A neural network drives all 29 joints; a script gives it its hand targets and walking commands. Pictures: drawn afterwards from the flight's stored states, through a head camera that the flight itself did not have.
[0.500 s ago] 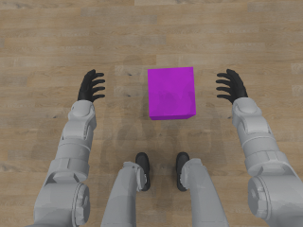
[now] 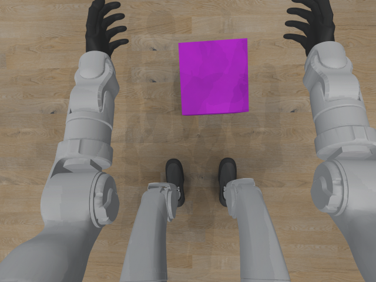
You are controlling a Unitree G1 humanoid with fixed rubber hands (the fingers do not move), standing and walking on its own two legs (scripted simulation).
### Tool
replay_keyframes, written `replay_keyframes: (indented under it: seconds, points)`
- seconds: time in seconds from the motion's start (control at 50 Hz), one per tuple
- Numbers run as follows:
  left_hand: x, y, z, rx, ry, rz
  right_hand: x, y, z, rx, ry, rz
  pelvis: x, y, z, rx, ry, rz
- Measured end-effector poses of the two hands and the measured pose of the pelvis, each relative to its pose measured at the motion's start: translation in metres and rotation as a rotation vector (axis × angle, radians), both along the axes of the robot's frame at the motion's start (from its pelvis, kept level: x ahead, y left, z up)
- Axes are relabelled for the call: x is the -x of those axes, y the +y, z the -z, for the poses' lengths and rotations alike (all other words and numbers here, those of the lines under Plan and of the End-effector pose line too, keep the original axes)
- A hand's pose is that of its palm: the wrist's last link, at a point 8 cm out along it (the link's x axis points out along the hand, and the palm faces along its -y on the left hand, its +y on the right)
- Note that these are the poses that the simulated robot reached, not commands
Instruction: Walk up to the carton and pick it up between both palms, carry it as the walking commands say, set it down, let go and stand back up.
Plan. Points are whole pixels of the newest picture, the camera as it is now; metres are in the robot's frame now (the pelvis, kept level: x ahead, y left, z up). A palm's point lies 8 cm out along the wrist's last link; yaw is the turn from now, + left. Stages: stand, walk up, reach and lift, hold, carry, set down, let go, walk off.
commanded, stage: reach and lift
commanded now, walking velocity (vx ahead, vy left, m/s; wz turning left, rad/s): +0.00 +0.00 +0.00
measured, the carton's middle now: (211, 83) +0.51 -0.06 -0.54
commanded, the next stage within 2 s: none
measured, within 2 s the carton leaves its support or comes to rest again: neither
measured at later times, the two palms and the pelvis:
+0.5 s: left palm (133, 77) +0.51 +0.15 -0.32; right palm (281, 65) +0.51 -0.22 -0.31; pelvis -0.04 +0.00 -0.13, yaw -1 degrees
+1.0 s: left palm (145, 83) +0.51 +0.15 -0.43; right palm (261, 79) +0.49 -0.21 -0.45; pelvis -0.05 +0.01 -0.26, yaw -1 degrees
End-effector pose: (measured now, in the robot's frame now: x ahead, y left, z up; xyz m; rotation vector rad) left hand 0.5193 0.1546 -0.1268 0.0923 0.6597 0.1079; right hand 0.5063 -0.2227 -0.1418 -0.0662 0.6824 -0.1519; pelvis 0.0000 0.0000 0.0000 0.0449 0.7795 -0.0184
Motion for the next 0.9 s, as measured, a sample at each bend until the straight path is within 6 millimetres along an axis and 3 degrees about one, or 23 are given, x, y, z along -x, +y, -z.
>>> replay_keyframes:
  seconds: [0.12,0.28,0.4,0.46,0.52,0.58,0.74,0.9]
  points:
    - [0.005,-0.001,0.022,0.004,0.006,0.004,0.008,-0.001,0.027,-0.005,0.026,0.009,0.006,0.001,0.016,-0.001,0.005,0.005]
    - [-0.004,-0.002,0.071,-0.008,-0.027,0.008,0.008,0.003,0.085,-0.013,0.022,0.021,0.02,0.002,0.069,-0.008,0.032,0.003]
    - [-0.001,0.0,0.129,-0.03,-0.001,0.012,0.0,0.002,0.129,-0.011,-0.027,0.062,0.034,0.003,0.105,-0.003,-0.066,0.006]
    - [0.006,0.0,0.167,-0.038,0.032,0.01,-0.002,0.0,0.153,-0.026,-0.058,0.097,0.043,0.003,0.116,0.003,-0.197,0.01]
    - [0.017,-0.002,0.2,-0.036,0.096,0.008,0.003,0.001,0.181,-0.066,-0.021,0.133,0.044,0.004,0.138,0.004,-0.194,0.007]
    - [0.016,-0.001,0.21,-0.043,0.097,0.005,0.006,0.003,0.196,-0.079,0.011,0.142,0.044,0.005,0.155,0.008,-0.2,0.005]
    - [0.0,-0.006,0.213,-0.019,-0.003,0.025,0.006,0.007,0.223,-0.09,0.055,0.166,0.05,0.008,0.194,0.018,-0.237,0.003]
    - [0.011,-0.003,0.273,-0.006,0.05,0.032,0.013,0.011,0.274,-0.092,0.065,0.167,0.055,0.009,0.235,0.022,-0.226,-0.002]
